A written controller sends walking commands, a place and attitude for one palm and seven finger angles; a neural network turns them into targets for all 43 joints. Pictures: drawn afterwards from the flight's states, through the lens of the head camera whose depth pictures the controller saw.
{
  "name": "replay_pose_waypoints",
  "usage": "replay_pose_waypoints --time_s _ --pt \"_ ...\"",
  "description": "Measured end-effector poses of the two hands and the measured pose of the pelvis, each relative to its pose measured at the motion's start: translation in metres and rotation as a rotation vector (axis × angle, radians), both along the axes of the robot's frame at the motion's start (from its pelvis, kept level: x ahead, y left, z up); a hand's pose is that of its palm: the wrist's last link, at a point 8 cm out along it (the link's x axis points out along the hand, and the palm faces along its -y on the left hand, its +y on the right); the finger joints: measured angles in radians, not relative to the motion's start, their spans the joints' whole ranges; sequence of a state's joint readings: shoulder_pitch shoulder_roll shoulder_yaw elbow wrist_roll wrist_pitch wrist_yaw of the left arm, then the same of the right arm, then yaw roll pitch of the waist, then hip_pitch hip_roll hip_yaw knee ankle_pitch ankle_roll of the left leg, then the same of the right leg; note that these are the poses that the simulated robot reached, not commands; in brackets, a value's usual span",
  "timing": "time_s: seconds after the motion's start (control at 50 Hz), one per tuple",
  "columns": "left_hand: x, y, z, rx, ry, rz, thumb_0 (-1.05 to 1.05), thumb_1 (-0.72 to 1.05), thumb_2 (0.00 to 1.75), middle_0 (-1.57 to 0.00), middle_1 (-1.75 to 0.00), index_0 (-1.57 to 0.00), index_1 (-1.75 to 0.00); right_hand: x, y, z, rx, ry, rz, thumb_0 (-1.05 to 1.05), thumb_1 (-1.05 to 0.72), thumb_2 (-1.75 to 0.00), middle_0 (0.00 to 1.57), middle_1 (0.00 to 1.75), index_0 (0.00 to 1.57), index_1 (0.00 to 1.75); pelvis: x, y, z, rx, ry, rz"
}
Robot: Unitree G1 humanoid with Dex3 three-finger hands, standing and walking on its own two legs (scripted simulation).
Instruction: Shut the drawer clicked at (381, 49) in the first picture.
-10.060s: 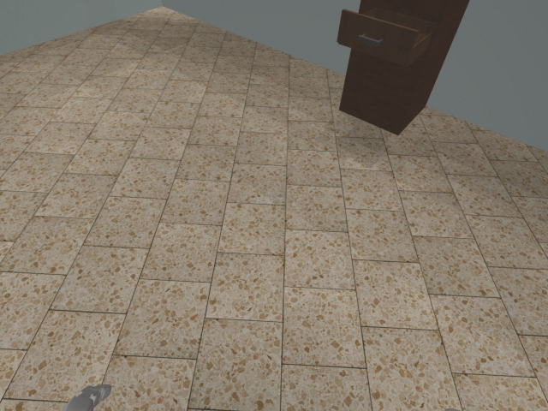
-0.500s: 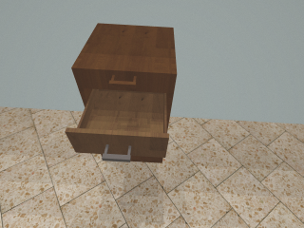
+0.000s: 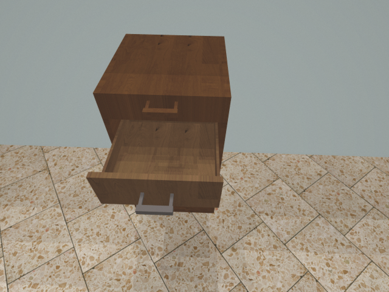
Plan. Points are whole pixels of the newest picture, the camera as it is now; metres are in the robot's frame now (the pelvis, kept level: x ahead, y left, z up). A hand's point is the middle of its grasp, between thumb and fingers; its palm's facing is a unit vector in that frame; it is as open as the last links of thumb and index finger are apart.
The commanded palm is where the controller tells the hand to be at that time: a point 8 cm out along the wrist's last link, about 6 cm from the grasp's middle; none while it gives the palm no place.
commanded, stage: look again from close up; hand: left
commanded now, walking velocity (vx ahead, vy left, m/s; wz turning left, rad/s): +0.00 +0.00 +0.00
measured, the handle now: (155, 203) +0.39 +0.14 -0.16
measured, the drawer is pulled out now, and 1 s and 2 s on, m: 0.24 0.24 0.24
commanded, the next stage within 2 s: raise the hand and make a fist in 0.28 s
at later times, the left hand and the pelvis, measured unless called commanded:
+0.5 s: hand out of the picture +0.13 +0.19 -0.09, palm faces +0.18 -0.96 -0.22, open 7.2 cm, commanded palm +0.11 +0.21 -0.06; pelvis +0.02 +0.00 +0.00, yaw -1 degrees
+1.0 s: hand (131, 283) +0.15 +0.13 -0.04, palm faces +0.06 -0.99 -0.11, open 4.9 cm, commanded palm +0.14 +0.19 -0.06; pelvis -0.04 -0.06 -0.11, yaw +2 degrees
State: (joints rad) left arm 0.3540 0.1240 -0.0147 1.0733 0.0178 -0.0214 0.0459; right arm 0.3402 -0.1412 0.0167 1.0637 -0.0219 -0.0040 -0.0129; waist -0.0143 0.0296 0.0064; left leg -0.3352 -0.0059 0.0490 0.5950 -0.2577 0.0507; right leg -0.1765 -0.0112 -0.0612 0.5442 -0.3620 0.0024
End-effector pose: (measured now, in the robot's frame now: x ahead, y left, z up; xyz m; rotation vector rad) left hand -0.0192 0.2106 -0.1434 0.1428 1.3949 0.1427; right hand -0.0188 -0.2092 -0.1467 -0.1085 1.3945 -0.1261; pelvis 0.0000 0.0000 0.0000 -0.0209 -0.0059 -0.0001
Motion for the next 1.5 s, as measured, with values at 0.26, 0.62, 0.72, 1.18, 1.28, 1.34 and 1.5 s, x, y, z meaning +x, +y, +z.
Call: replay_pose_waypoints --time_s 0.26,0.62,0.72,1.18,1.28,1.34,1.5 --pt "0.057 0.017 0.007 0.023 -0.086 -0.035 0.00 0.92 0.90 -0.20 -0.30 -0.20 -0.30 0.034 -0.010 0.011 -0.042 -0.039 0.009 0.02 -0.93 -0.90 0.20 0.30 0.20 0.30 0.018 0.004 0.006 0.023 0.002 -0.017" --pt "0.208 -0.010 0.152 -0.004 -1.179 -0.053 0.02 0.93 0.90 -0.28 -0.40 -0.28 -0.40 0.147 -0.052 0.039 -0.107 -0.667 0.077 0.02 -0.91 -0.90 0.20 0.30 0.20 0.30 -0.002 -0.012 -0.017 0.032 0.103 0.012" --pt "0.189 -0.044 0.125 -0.182 -1.387 -0.145 0.01 0.92 0.90 -0.37 -0.49 -0.37 -0.49 0.187 -0.070 0.046 -0.137 -0.822 0.141 0.01 -0.91 -0.90 0.20 0.30 0.20 0.30 -0.019 -0.032 -0.051 0.036 0.193 -0.004" --pt "0.199 -0.043 0.075 -0.209 -1.176 -0.174 0.02 0.91 0.90 -0.83 -0.99 -0.83 -0.99 0.128 -0.066 -0.045 -0.065 -0.589 0.034 0.02 -0.90 -0.90 0.21 0.30 0.20 0.30 -0.031 -0.052 -0.095 0.014 0.275 0.006" --pt "0.184 -0.024 0.094 -0.071 -1.276 -0.092 0.02 0.91 0.90 -0.93 -1.09 -0.92 -1.09 0.115 -0.081 -0.038 -0.132 -0.531 0.012 0.02 -0.90 -0.90 0.20 0.30 0.20 0.30 -0.022 -0.042 -0.089 0.017 0.290 -0.008" --pt "0.175 -0.019 0.097 -0.051 -1.339 -0.118 0.02 0.91 0.90 -0.98 -1.16 -0.98 -1.16 0.123 -0.082 -0.038 -0.157 -0.537 0.042 0.02 -0.90 -0.90 0.20 0.30 0.20 0.30 -0.023 -0.035 -0.093 0.005 0.304 -0.001" --pt "0.173 -0.037 0.074 -0.213 -1.325 -0.183 0.02 0.91 0.91 -1.15 -1.33 -1.15 -1.33 0.170 -0.054 -0.029 -0.169 -0.684 0.117 0.02 -0.91 -0.90 0.20 0.30 0.20 0.30 -0.029 -0.014 -0.107 -0.024 0.327 0.000"
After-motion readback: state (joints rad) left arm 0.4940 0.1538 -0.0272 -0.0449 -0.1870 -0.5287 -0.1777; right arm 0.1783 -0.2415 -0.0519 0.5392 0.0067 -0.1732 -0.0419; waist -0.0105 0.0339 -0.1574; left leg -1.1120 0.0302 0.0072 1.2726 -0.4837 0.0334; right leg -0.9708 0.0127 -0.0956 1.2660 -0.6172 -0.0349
